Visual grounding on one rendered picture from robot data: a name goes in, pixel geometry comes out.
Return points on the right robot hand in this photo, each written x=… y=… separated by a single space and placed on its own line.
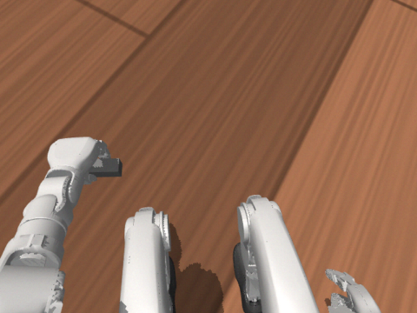
x=359 y=299

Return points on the small box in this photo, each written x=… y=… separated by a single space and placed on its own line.
x=107 y=167

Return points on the right robot foot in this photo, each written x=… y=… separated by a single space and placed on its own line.
x=240 y=274

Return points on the left robot arm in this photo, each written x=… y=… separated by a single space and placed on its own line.
x=30 y=279

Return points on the left robot hand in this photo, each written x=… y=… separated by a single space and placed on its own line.
x=79 y=153

